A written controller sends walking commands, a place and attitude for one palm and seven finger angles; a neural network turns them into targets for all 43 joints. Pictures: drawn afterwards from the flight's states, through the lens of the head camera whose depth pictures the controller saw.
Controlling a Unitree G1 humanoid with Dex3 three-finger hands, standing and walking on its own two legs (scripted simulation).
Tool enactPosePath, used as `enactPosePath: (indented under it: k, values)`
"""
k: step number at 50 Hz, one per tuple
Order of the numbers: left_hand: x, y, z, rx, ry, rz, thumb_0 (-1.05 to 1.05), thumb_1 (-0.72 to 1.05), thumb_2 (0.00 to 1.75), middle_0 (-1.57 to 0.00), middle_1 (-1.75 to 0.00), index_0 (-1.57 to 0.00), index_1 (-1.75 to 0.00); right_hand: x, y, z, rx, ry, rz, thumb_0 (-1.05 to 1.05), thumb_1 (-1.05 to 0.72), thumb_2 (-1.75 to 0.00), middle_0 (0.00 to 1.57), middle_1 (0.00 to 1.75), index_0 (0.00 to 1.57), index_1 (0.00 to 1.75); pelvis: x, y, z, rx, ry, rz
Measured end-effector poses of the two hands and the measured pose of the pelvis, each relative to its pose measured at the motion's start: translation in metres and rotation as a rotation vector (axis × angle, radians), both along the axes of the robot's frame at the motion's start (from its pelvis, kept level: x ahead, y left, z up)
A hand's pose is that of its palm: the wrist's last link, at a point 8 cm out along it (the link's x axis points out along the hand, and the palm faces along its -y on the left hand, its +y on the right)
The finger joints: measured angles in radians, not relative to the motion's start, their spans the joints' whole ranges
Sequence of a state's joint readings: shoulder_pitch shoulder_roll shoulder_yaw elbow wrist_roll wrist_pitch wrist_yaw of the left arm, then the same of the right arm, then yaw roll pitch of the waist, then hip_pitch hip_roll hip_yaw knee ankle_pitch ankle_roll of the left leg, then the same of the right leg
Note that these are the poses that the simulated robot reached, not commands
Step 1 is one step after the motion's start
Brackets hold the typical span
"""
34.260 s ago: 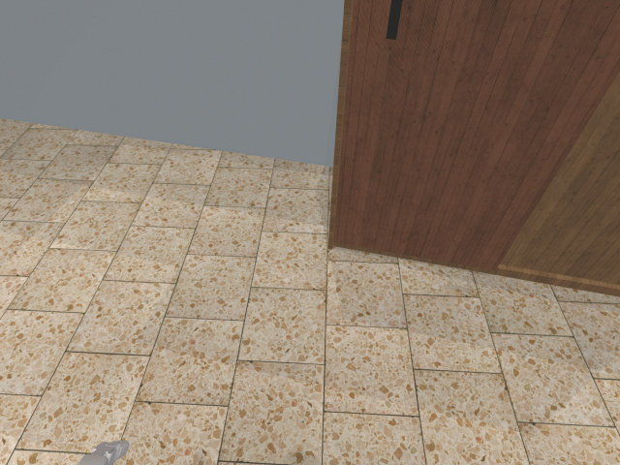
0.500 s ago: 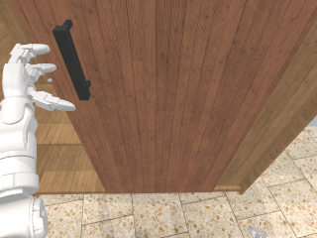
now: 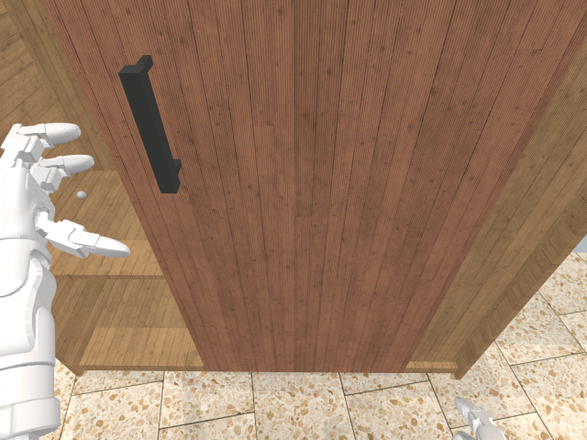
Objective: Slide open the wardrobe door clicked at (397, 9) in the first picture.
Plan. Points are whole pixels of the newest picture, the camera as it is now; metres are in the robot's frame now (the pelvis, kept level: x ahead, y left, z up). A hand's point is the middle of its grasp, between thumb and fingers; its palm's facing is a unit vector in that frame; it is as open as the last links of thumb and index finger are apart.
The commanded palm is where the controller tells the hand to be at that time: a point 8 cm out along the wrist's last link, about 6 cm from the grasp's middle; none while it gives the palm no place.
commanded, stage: slip the hand off the handle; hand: left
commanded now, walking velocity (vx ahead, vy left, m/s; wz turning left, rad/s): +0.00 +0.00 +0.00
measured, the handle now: (158, 128) +0.45 +0.24 +0.22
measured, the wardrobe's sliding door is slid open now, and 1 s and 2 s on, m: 0.44 0.44 0.44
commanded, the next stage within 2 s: draw the hand back to the body in 0.20 s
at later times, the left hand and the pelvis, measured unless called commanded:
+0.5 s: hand (84, 231) +0.27 +0.26 +0.19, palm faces +0.19 -0.98 -0.06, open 14.7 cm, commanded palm +0.23 +0.31 +0.20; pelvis +0.00 -0.01 +0.00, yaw +1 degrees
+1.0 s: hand (33, 294) +0.20 +0.28 +0.18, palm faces +0.49 -0.84 -0.23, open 13.7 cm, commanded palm +0.15 +0.30 +0.19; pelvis -0.03 +0.00 +0.00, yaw +1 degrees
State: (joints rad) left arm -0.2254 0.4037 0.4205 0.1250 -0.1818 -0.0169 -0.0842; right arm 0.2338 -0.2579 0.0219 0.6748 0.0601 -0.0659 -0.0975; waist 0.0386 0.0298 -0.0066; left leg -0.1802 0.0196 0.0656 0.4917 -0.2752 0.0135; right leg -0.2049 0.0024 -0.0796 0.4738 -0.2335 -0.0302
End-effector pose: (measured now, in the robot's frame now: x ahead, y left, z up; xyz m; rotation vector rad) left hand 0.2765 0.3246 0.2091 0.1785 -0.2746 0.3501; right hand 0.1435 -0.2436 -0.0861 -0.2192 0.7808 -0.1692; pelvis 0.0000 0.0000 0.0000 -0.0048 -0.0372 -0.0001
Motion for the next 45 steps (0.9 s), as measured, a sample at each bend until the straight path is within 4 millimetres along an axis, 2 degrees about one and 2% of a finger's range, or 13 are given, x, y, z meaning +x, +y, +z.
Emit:
enactPosePath:
  k: [6, 12, 18, 26, 31, 34, 40, 42, 45]
  values:
    - [-0.008, -0.009, -0.006, -0.029, 0.055, -0.044, -0.01, -0.55, 0.20, -0.25, -1.15, -0.26, -1.15, 0.028, 0.008, 0.010, 0.005, -0.082, 0.042, 0.01, -0.91, -0.90, 0.21, 0.30, 0.20, 0.30, -0.005, -0.003, 0.000, 0.002, -0.014, 0.017]
    - [-0.020, -0.019, -0.007, -0.023, 0.030, -0.034, -0.01, -0.55, 0.20, -0.25, -1.15, -0.26, -1.15, 0.040, 0.014, 0.019, 0.023, -0.140, 0.072, 0.01, -0.91, -0.90, 0.21, 0.30, 0.20, 0.30, -0.003, -0.006, 0.001, 0.006, -0.018, 0.008]
    - [-0.035, -0.016, -0.004, -0.031, 0.018, -0.016, -0.01, -0.55, 0.20, -0.26, -1.15, -0.26, -1.15, 0.039, 0.014, 0.015, 0.028, -0.124, 0.085, 0.01, -0.91, -0.90, 0.21, 0.30, 0.20, 0.30, -0.001, -0.010, 0.000, 0.005, -0.036, 0.015]
    - [-0.035, -0.015, -0.012, -0.136, 0.258, -0.168, -0.01, -0.55, 0.20, -0.25, -1.15, -0.26, -1.15, 0.039, 0.007, 0.017, 0.026, -0.151, 0.052, 0.01, -0.91, -0.90, 0.21, 0.30, 0.20, 0.30, -0.002, -0.009, 0.002, 0.002, -0.066, 0.018]
    - [-0.050, -0.019, -0.004, -0.133, 0.201, -0.214, -0.01, -0.55, 0.20, -0.25, -1.15, -0.26, -1.15, 0.043, 0.006, 0.029, 0.036, -0.225, 0.053, 0.01, -0.91, -0.90, 0.21, 0.30, 0.20, 0.30, -0.003, -0.006, 0.002, 0.003, -0.069, 0.011]
    - [-0.063, -0.016, -0.007, -0.147, 0.177, -0.197, -0.01, -0.55, 0.20, -0.25, -1.15, -0.26, -1.15, 0.043, 0.007, 0.035, 0.036, -0.248, 0.061, 0.01, -0.91, -0.90, 0.20, 0.30, 0.20, 0.30, -0.005, -0.006, 0.001, 0.003, -0.073, 0.010]
    - [-0.090, -0.011, -0.026, -0.159, 0.227, -0.132, -0.01, -0.54, 0.21, -0.25, -1.14, -0.26, -1.15, 0.040, 0.013, 0.040, 0.021, -0.262, 0.088, 0.01, -0.91, -0.90, 0.20, 0.30, 0.20, 0.30, -0.014, -0.003, 0.001, 0.000, -0.094, 0.015]
    - [-0.097, -0.013, -0.028, -0.150, 0.220, -0.130, -0.01, -0.52, 0.22, -0.25, -1.13, -0.25, -1.13, 0.038, 0.017, 0.040, 0.016, -0.265, 0.100, 0.01, -0.91, -0.90, 0.20, 0.30, 0.20, 0.30, -0.017, -0.002, 0.001, -0.001, -0.101, 0.020]
    - [-0.107, -0.012, -0.020, -0.019, 0.164, 0.014, -0.01, -0.46, 0.25, -0.25, -1.10, -0.25, -1.10, 0.035, 0.024, 0.039, 0.005, -0.271, 0.141, 0.01, -0.91, -0.90, 0.20, 0.30, 0.20, 0.30, -0.022, -0.001, 0.001, -0.005, -0.103, 0.025]
